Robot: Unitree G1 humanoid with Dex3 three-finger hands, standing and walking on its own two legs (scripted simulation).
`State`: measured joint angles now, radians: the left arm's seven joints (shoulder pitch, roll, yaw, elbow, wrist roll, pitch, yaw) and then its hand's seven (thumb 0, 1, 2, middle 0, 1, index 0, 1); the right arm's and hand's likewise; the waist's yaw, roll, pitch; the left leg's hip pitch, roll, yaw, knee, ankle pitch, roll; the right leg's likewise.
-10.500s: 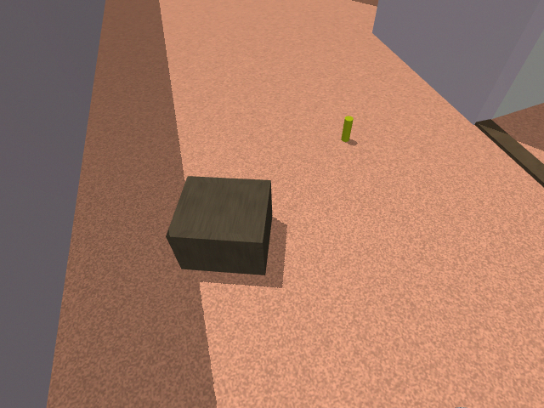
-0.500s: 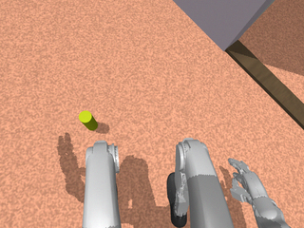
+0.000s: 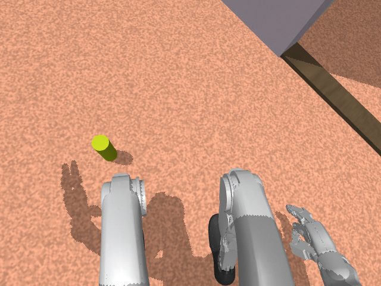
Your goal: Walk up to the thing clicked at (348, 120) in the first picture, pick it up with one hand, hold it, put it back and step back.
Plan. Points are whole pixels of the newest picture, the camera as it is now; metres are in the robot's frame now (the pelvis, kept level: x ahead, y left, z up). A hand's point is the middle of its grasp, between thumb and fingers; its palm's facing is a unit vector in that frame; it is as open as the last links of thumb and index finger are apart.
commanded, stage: go down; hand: left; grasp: from the side
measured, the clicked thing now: (105, 149) +0.43 +0.23 -0.32
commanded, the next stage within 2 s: approach in 0.42 s
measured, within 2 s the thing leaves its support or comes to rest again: neither
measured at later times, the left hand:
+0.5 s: hand out of the picture +0.35 +0.42 -0.02, palm faces +0.19 -0.97 -0.12, open 17.3 cm
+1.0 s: hand (33, 154) +0.38 +0.36 -0.16, palm faces +0.10 -0.99 +0.01, open 17.2 cm
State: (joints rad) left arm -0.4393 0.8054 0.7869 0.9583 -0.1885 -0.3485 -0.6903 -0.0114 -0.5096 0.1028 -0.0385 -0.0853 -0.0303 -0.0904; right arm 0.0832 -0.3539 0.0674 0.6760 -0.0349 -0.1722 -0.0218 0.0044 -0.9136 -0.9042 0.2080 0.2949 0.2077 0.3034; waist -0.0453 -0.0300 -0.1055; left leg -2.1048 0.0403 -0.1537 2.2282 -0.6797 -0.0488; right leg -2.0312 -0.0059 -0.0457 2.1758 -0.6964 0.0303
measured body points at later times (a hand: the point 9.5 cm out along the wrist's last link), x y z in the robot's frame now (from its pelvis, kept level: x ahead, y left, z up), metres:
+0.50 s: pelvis +0.00 +0.00 -0.02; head +0.20 +0.07 +0.38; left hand +0.33 +0.47 -0.01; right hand +0.18 -0.27 -0.12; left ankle +0.09 +0.14 -0.36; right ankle +0.10 -0.13 -0.35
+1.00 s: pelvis +0.00 +0.00 -0.08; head +0.22 +0.11 +0.29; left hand +0.37 +0.41 -0.16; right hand +0.18 -0.27 -0.15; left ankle +0.09 +0.14 -0.36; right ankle +0.10 -0.13 -0.35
